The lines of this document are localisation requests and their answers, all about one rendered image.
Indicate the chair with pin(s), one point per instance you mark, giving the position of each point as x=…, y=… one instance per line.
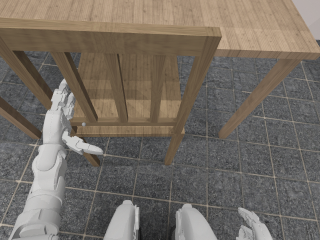
x=127, y=83

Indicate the table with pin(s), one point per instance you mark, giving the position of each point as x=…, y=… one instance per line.
x=250, y=29

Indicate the left robot forearm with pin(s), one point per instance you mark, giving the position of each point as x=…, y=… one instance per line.
x=41, y=214

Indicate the robot right shin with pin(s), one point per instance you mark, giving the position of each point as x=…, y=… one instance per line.
x=177, y=237

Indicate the left robot hand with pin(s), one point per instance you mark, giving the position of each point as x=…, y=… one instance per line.
x=57, y=121

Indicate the right robot hand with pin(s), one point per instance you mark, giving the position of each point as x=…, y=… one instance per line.
x=259, y=230

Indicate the robot left thigh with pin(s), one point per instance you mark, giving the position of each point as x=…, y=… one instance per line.
x=125, y=221

